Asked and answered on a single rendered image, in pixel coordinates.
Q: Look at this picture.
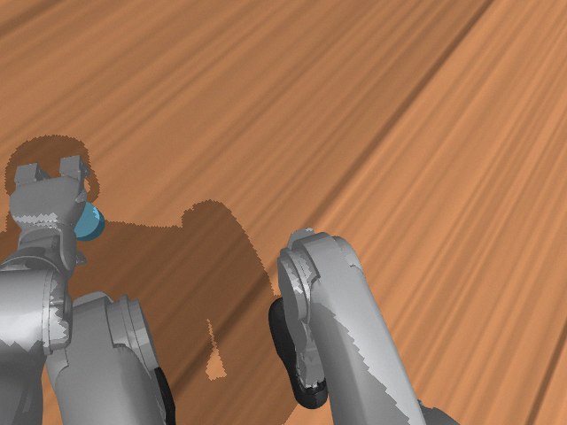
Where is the left robot hand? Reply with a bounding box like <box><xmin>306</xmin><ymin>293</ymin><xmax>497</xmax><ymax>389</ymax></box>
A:
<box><xmin>10</xmin><ymin>155</ymin><xmax>90</xmax><ymax>266</ymax></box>

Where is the tin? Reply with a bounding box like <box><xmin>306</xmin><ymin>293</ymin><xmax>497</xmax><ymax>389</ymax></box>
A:
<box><xmin>74</xmin><ymin>202</ymin><xmax>105</xmax><ymax>242</ymax></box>

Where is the left robot arm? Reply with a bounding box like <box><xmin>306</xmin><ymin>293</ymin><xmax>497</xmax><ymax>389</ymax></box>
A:
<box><xmin>0</xmin><ymin>222</ymin><xmax>76</xmax><ymax>425</ymax></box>

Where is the left robot foot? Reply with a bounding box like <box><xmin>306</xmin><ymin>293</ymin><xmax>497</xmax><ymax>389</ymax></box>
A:
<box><xmin>154</xmin><ymin>367</ymin><xmax>176</xmax><ymax>425</ymax></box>

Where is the right robot foot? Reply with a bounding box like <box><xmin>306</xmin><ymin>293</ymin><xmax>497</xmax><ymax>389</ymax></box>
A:
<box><xmin>268</xmin><ymin>297</ymin><xmax>328</xmax><ymax>409</ymax></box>

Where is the right robot hand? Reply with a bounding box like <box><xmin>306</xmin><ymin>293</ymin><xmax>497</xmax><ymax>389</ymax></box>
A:
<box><xmin>417</xmin><ymin>399</ymin><xmax>460</xmax><ymax>425</ymax></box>

